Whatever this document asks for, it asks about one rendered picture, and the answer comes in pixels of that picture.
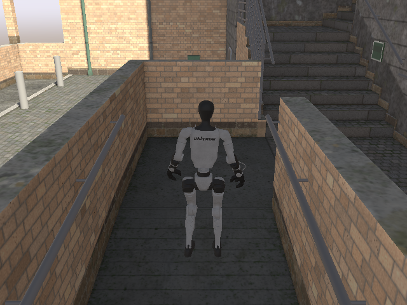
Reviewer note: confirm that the right robot shin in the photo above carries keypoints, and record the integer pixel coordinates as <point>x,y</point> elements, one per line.
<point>217,225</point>

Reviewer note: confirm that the right robot upper arm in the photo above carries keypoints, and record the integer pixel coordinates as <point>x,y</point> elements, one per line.
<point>228,145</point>

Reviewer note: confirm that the robot shin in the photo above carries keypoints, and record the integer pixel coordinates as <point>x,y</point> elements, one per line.
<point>189,225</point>
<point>217,225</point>

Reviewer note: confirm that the robot right hand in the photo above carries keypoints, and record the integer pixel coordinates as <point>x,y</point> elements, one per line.
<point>241,179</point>

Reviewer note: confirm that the left robot forearm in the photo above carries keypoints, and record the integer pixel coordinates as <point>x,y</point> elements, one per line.
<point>173,164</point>

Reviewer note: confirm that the right robot forearm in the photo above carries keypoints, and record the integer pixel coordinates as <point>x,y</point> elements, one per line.
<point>236,167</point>

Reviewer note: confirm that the left robot shin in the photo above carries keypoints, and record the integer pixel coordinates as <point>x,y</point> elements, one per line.
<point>189,225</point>

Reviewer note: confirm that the robot left hand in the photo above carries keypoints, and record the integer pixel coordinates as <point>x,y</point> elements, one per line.
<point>169,173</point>

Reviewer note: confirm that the left robot upper arm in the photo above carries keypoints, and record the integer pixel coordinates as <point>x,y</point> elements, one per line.
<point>181,142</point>

